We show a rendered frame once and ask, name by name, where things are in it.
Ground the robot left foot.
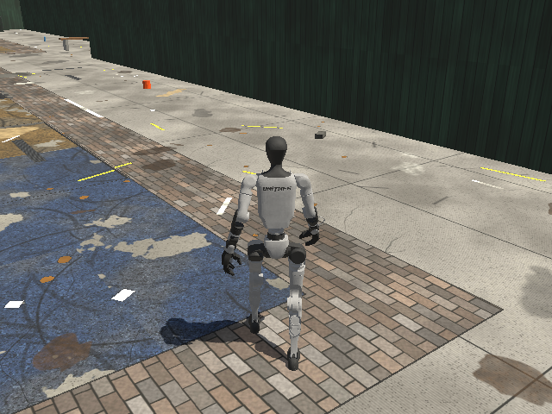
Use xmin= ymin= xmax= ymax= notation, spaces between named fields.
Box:
xmin=248 ymin=314 xmax=260 ymax=334

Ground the robot left forearm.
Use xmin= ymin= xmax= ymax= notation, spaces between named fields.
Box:
xmin=224 ymin=210 xmax=244 ymax=254

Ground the left robot thigh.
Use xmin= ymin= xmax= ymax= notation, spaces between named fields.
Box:
xmin=248 ymin=240 xmax=265 ymax=287

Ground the robot left hand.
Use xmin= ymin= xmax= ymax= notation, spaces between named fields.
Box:
xmin=222 ymin=250 xmax=242 ymax=276

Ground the robot right forearm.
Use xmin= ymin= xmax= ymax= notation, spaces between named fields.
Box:
xmin=306 ymin=206 xmax=319 ymax=235

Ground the right robot upper arm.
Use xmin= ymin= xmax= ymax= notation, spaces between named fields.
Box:
xmin=294 ymin=173 xmax=316 ymax=219

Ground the robot right hand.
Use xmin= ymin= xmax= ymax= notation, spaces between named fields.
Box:
xmin=299 ymin=230 xmax=320 ymax=246

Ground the left robot upper arm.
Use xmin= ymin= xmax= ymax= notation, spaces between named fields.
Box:
xmin=236 ymin=173 xmax=259 ymax=223

